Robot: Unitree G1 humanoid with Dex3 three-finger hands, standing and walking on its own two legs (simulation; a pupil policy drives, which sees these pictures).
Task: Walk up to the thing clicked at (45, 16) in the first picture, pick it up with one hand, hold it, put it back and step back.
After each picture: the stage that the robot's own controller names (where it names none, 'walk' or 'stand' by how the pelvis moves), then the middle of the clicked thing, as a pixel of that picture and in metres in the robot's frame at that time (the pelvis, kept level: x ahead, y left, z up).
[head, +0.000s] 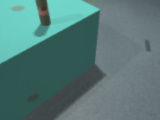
stand; (42, 6) +0.96 +0.28 -0.02
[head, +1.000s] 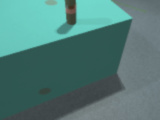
rise first; (70, 4) +0.95 +0.12 +0.00
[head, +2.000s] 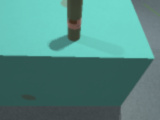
rise first; (74, 17) +0.70 +0.12 +0.01
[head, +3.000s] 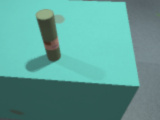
stand; (50, 38) +0.59 +0.18 +0.00
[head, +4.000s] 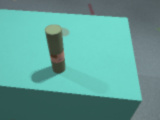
stand; (56, 51) +0.57 +0.15 -0.02
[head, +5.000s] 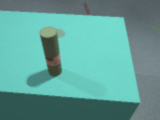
stand; (52, 54) +0.55 +0.16 -0.02
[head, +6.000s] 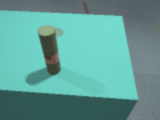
stand; (50, 52) +0.56 +0.17 -0.02
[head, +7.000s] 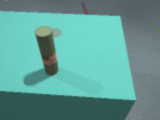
stand; (48, 53) +0.56 +0.18 -0.02
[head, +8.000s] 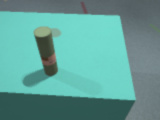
rise first; (47, 53) +0.55 +0.19 -0.02
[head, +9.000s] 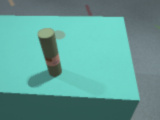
rise first; (51, 54) +0.55 +0.20 -0.02
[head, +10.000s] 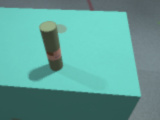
go down; (52, 48) +0.57 +0.18 -0.01
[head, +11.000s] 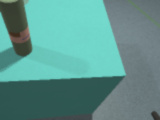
go down; (17, 27) +0.55 +0.19 +0.04
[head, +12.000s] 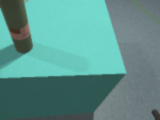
approach; (17, 23) +0.56 +0.19 +0.05
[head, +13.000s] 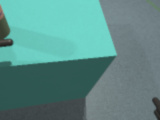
close; out of the picture +0.58 +0.21 +0.09
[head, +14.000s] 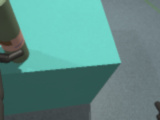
lift; (8, 33) +0.48 +0.17 +0.07
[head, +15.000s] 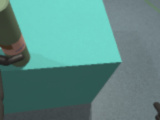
lift; (9, 37) +0.47 +0.17 +0.07
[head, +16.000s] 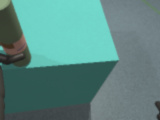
lift; (10, 36) +0.47 +0.16 +0.08
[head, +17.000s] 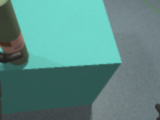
lift; (8, 34) +0.47 +0.18 +0.09
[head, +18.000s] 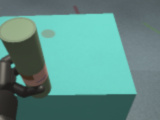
lift; (31, 66) +0.32 +0.15 +0.19
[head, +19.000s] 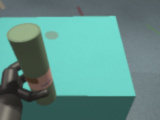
hold; (37, 70) +0.31 +0.14 +0.17
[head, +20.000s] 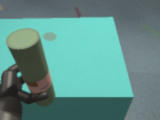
hold; (36, 73) +0.31 +0.14 +0.16
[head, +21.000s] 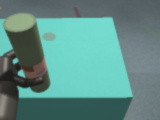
crouch; (32, 59) +0.35 +0.16 +0.17
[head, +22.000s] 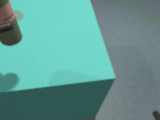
crouch; out of the picture +0.51 +0.19 +0.20
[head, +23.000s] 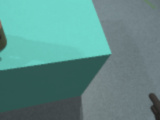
lower; out of the picture +0.53 +0.19 +0.09
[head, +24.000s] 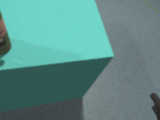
lower; out of the picture +0.52 +0.19 +0.08
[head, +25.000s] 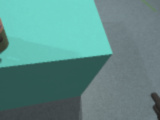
lower; out of the picture +0.52 +0.19 +0.08
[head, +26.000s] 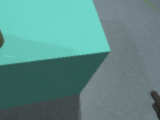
lower; out of the picture +0.53 +0.20 +0.09
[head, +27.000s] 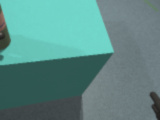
loosen; out of the picture +0.53 +0.19 +0.09
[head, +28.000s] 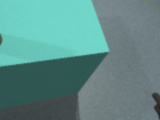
rise; out of the picture +0.53 +0.20 +0.09
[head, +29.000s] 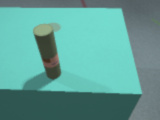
sink last; (49, 54) +0.50 +0.17 +0.03
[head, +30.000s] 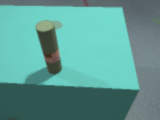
stand; (50, 50) +0.53 +0.18 +0.02
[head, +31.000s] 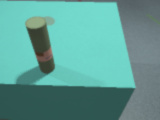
stand; (42, 48) +0.52 +0.19 +0.04
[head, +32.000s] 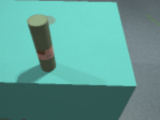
stand; (43, 46) +0.52 +0.18 +0.04
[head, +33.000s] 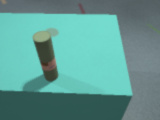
stand; (47, 58) +0.52 +0.18 -0.01
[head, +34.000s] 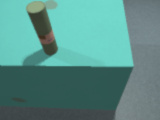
walk; (44, 31) +0.59 +0.20 +0.00
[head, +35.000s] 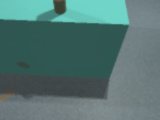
walk; out of the picture +0.86 +0.15 +0.01
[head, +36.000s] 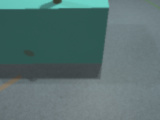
stand; out of the picture +1.17 +0.25 +0.01
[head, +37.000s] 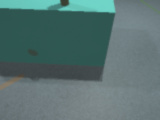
stand; out of the picture +1.18 +0.17 -0.02
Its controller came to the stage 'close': yes
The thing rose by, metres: 0.21
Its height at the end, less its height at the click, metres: +0.00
